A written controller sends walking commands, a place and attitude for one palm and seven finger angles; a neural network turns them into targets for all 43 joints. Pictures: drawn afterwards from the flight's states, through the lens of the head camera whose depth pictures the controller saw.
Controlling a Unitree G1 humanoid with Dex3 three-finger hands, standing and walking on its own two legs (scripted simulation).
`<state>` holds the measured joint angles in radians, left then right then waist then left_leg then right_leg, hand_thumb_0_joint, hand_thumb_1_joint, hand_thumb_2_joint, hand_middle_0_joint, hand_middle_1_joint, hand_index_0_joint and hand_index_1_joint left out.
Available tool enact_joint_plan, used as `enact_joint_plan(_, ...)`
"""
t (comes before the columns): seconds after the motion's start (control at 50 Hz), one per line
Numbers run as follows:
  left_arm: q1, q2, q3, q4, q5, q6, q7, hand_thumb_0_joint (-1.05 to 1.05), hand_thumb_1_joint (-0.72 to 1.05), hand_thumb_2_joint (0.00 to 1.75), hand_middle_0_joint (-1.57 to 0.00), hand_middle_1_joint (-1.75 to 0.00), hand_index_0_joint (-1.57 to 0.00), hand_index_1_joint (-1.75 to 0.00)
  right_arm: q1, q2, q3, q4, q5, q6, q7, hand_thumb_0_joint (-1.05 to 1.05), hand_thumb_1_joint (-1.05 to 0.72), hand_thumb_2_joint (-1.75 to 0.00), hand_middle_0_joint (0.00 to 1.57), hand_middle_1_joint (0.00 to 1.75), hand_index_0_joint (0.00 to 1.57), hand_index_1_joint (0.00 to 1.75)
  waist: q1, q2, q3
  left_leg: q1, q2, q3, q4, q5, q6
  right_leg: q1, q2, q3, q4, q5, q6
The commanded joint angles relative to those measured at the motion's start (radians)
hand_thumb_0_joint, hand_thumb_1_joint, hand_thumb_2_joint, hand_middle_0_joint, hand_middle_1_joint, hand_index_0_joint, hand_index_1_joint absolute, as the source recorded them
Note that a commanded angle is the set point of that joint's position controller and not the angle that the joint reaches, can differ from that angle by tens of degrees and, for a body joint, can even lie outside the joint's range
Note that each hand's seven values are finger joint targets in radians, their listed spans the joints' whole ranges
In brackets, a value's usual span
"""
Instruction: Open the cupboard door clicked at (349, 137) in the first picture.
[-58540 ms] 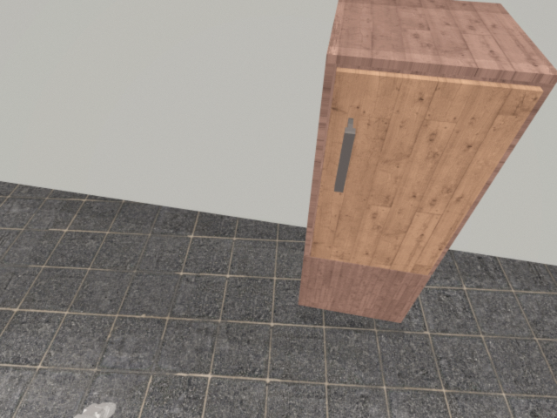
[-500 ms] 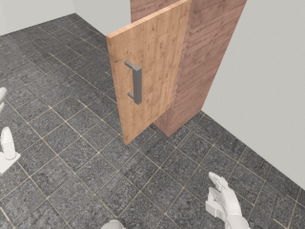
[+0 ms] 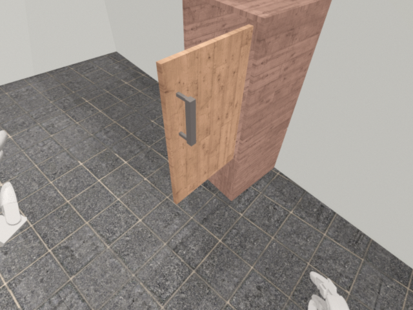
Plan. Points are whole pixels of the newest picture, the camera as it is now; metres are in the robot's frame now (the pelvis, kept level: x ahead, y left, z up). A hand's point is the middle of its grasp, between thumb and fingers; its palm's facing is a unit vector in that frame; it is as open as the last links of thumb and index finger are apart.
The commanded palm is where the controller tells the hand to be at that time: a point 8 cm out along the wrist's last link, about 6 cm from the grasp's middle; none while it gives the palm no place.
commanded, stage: stop stepping back and stand still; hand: left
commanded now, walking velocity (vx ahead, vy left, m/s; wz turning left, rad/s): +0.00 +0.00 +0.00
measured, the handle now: (185, 119) +0.59 +0.08 +0.03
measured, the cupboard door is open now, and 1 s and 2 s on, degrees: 95 95 95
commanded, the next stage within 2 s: let the arm hang, fingers relaxed in 0.62 s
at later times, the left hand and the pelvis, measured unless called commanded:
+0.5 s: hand out of the picture +0.17 +0.28 +0.17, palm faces +0.39 -0.78 -0.48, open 7.4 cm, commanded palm +0.11 +0.32 +0.19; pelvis -0.04 +0.02 +0.01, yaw -1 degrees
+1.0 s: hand out of the picture +0.02 +0.19 -0.15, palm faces -0.07 -0.98 -0.20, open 7.4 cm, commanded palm none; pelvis -0.06 +0.02 +0.00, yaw +0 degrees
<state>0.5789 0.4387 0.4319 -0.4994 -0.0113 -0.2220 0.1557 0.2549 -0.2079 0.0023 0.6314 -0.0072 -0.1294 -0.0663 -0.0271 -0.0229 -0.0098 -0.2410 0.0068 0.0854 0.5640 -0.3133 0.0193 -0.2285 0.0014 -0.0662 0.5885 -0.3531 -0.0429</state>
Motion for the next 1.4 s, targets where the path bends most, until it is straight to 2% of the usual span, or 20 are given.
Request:
enact_joint_plan(0.0, -0.036, 0.153, 0.141, -0.095, -0.030, -0.069, 0.019, 0.00, 0.90, 0.90, -0.20, -0.30, -0.20, -0.30, -0.089, -0.125, -0.050, -0.141, 0.014, -0.042, 0.000, 0.00, -0.90, -0.90, 0.20, 0.30, 0.20, 0.30, 0.003, -0.046, -0.067, -0.076, 0.045, -0.070, 0.019, 0.183, -0.001, 0.077, -0.159, 0.276, -0.190, 0.423, -0.020)
enact_joint_plan(0.04, -0.031, 0.123, 0.113, -0.046, -0.036, -0.055, 0.012, 0.00, 0.90, 0.90, -0.20, -0.30, -0.20, -0.30, -0.085, -0.115, -0.049, -0.135, 0.017, -0.030, 0.004, 0.00, -0.90, -0.90, 0.20, 0.30, 0.20, 0.30, 0.002, -0.102, -0.046, -0.080, 0.015, -0.061, 0.069, 0.043, -0.014, 0.034, -0.221, 0.332, -0.266, 0.372, -0.054)
enact_joint_plan(0.06, -0.052, 0.119, 0.101, -0.049, -0.033, -0.051, 0.009, 0.00, 0.90, 0.90, -0.20, -0.30, -0.20, -0.30, -0.088, -0.110, -0.042, -0.134, 0.018, -0.026, 0.005, 0.00, -0.90, -0.90, 0.20, 0.30, 0.20, 0.30, 0.003, -0.110, -0.037, -0.069, 0.019, -0.070, 0.033, 0.010, -0.010, 0.016, -0.218, 0.312, -0.279, 0.284, -0.050)
enact_joint_plan(0.12, -0.089, 0.120, 0.084, -0.065, -0.029, -0.042, 0.002, 0.00, 0.90, 0.90, -0.20, -0.30, -0.20, -0.30, -0.119, -0.113, -0.035, -0.140, 0.012, -0.026, -0.004, 0.00, -0.90, -0.90, 0.20, 0.30, 0.20, 0.30, 0.013, -0.061, -0.009, 0.022, 0.037, -0.097, -0.096, 0.091, 0.006, -0.060, -0.132, 0.217, -0.281, 0.089, 0.003)
enact_joint_plan(0.2, -0.158, 0.129, 0.068, -0.141, -0.012, -0.045, 0.001, 0.00, 0.90, 0.90, -0.20, -0.30, -0.20, -0.30, -0.142, -0.120, -0.024, -0.154, 0.003, -0.035, -0.020, 0.00, -0.90, -0.90, 0.20, 0.30, 0.20, 0.30, 0.028, 0.084, -0.025, 0.003, 0.101, -0.175, -0.244, 0.131, 0.026, 0.016, -0.040, 0.121, -0.182, 0.161, 0.044)
enact_joint_plan(0.3, -0.161, 0.145, 0.081, -0.218, -0.001, -0.052, 0.009, 0.00, 0.90, 0.90, -0.20, -0.30, -0.20, -0.30, -0.137, -0.121, -0.024, -0.168, -0.003, -0.060, -0.025, 0.00, -0.90, -0.90, 0.20, 0.30, 0.20, 0.30, 0.040, 0.187, -0.062, -0.051, 0.116, -0.186, -0.302, 0.092, 0.025, 0.120, -0.019, 0.078, -0.125, 0.188, 0.051)
enact_joint_plan(0.38, -0.080, 0.141, 0.097, -0.214, -0.006, -0.058, 0.010, 0.00, 0.90, 0.90, -0.20, -0.30, -0.20, -0.30, -0.130, -0.122, -0.027, -0.175, -0.003, -0.067, -0.017, 0.00, -0.90, -0.90, 0.20, 0.30, 0.20, 0.30, 0.038, 0.175, -0.064, -0.065, 0.103, -0.172, -0.287, 0.106, 0.009, 0.138, -0.022, 0.075, -0.144, 0.209, 0.046)
enact_joint_plan(0.5, -0.021, 0.120, 0.105, -0.113, -0.024, -0.057, 0.003, 0.00, 0.90, 0.90, -0.20, -0.30, -0.20, -0.30, -0.128, -0.124, -0.038, -0.169, 0.003, -0.053, -0.014, 0.00, -0.90, -0.90, 0.20, 0.30, 0.20, 0.30, 0.028, 0.056, -0.042, -0.052, 0.076, -0.148, -0.239, 0.093, -0.006, 0.086, -0.044, 0.115, -0.224, 0.209, 0.037)
enact_joint_plan(0.68, -0.088, 0.124, 0.079, -0.138, -0.013, -0.053, 0.004, 0.00, 0.90, 0.90, -0.20, -0.30, -0.20, -0.30, -0.132, -0.126, -0.040, -0.159, 0.001, -0.060, -0.024, 0.00, -0.90, -0.90, 0.20, 0.30, 0.20, 0.30, 0.030, 0.065, -0.053, -0.026, 0.068, -0.138, -0.244, 0.050, 0.004, 0.064, -0.042, 0.125, -0.250, 0.165, 0.042)
enact_joint_plan(0.7, -0.146, -0.047, -0.334, 0.665, 0.054, 0.105, -0.138, 0.00, 0.90, 0.90, -0.20, -0.30, -0.20, -0.30, -0.179, -0.301, -0.086, 0.110, 0.012, -0.078, 0.068, 0.00, -0.90, -0.90, 0.20, 0.30, 0.20, 0.30, -0.023, 0.095, 0.035, -0.125, 0.108, -0.203, -0.082, 0.256, 0.026, -0.071, -0.117, 0.069, -0.113, 0.292, 0.013)
enact_joint_plan(0.72, -0.143, -0.054, -0.299, 0.697, 0.043, 0.187, -0.152, 0.00, 0.90, 0.90, -0.20, -0.30, -0.20, -0.30, -0.095, -0.244, -0.082, 0.110, 0.014, 0.001, 0.073, 0.00, -0.90, -0.90, 0.20, 0.30, 0.20, 0.30, -0.006, 0.100, -0.047, -0.053, 0.117, -0.172, -0.109, 0.329, 0.013, -0.065, -0.106, 0.104, -0.119, 0.242, 0.007)
enact_joint_plan(0.74, -0.146, -0.066, -0.311, 0.685, 0.043, 0.207, -0.154, 0.00, 0.90, 0.90, -0.20, -0.30, -0.20, -0.30, -0.081, -0.237, -0.081, 0.092, 0.013, 0.019, 0.067, 0.00, -0.90, -0.90, 0.20, 0.30, 0.20, 0.30, -0.003, 0.082, -0.049, -0.035, 0.131, -0.170, -0.107, 0.370, 0.019, -0.072, -0.085, 0.088, -0.103, 0.199, 0.011)
enact_joint_plan(0.78, -0.190, -0.067, -0.319, 0.765, 0.045, 0.206, -0.153, 0.00, 0.90, 0.90, -0.20, -0.30, -0.20, -0.30, -0.097, -0.233, -0.063, 0.105, -0.003, 0.043, 0.066, 0.00, -0.90, -0.90, 0.20, 0.30, 0.20, 0.30, 0.013, 0.017, -0.075, -0.115, 0.152, -0.236, -0.143, 0.253, 0.060, -0.030, -0.066, 0.079, -0.051, 0.105, 0.003)
enact_joint_plan(0.82, -0.244, -0.033, -0.329, 0.875, 0.051, 0.205, -0.153, 0.00, 0.90, 0.90, -0.20, -0.30, -0.20, -0.30, -0.111, -0.248, -0.058, 0.129, -0.013, 0.060, 0.067, 0.00, -0.90, -0.90, 0.20, 0.30, 0.20, 0.30, 0.022, -0.130, -0.072, -0.115, 0.127, -0.238, -0.138, 0.201, 0.059, 0.001, -0.078, 0.107, -0.092, 0.123, -0.010)
enact_joint_plan(0.84, -0.276, -0.015, -0.334, 0.931, 0.052, 0.205, -0.151, 0.00, 0.90, 0.90, -0.20, -0.30, -0.20, -0.30, -0.108, -0.250, -0.057, 0.139, -0.015, 0.070, 0.071, 0.00, -0.90, -0.90, 0.20, 0.30, 0.20, 0.30, 0.019, -0.146, -0.058, -0.102, 0.105, -0.224, -0.128, 0.181, 0.051, -0.019, -0.097, 0.127, -0.113, 0.117, -0.023)
enact_joint_plan(0.88, -0.318, -0.014, -0.353, 1.049, 0.046, 0.211, -0.149, 0.00, 0.90, 0.90, -0.20, -0.30, -0.20, -0.30, -0.110, -0.229, -0.048, 0.179, -0.019, 0.090, 0.071, 0.00, -0.90, -0.90, 0.20, 0.30, 0.20, 0.30, 0.013, -0.110, -0.041, -0.060, 0.072, -0.193, -0.115, 0.156, 0.041, -0.052, -0.125, 0.164, -0.157, 0.101, -0.036)
enact_joint_plan(0.96, -0.332, -0.037, -0.385, 1.243, 0.034, 0.218, -0.141, 0.00, 0.90, 0.90, -0.20, -0.30, -0.20, -0.30, -0.109, -0.189, -0.028, 0.243, -0.023, 0.114, 0.067, 0.00, -0.90, -0.90, 0.20, 0.30, 0.20, 0.30, 0.023, 0.104, -0.013, -0.049, 0.078, -0.192, -0.191, 0.101, 0.029, -0.023, -0.106, 0.149, -0.179, 0.060, -0.020)
enact_joint_plan(1.06, -0.302, -0.061, -0.387, 1.414, 0.029, 0.211, -0.137, 0.00, 0.90, 0.90, -0.20, -0.30, -0.20, -0.30, -0.058, -0.151, -0.027, 0.323, -0.018, 0.129, 0.055, 0.00, -0.90, -0.90, 0.20, 0.30, 0.20, 0.30, 0.022, 0.158, -0.022, -0.025, 0.071, -0.174, -0.205, 0.018, 0.020, 0.007, -0.115, 0.157, -0.250, 0.023, -0.028)
enact_joint_plan(1.18, -0.331, -0.060, -0.393, 1.521, 0.024, 0.208, -0.137, 0.00, 0.90, 0.90, -0.20, -0.30, -0.20, -0.30, 0.014, -0.142, -0.035, 0.407, -0.015, 0.140, 0.049, 0.00, -0.90, -0.90, 0.20, 0.30, 0.20, 0.30, 0.005, 0.015, 0.049, 0.018, 0.066, -0.157, -0.187, 0.028, 0.019, -0.067, -0.128, 0.164, -0.335, -0.080, -0.036)
enact_joint_plan(1.38, -0.332, -0.075, -0.392, 1.582, 0.022, 0.213, -0.131, 0.00, 0.90, 0.90, -0.20, -0.30, -0.20, -0.30, 0.034, -0.123, -0.031, 0.463, -0.018, 0.137, 0.046, 0.00, -0.90, -0.90, 0.20, 0.30, 0.20, 0.30, 0.016, 0.000, 0.083, -0.001, 0.078, -0.160, -0.232, 0.039, 0.022, -0.037, -0.117, 0.141, -0.322, -0.057, -0.023)
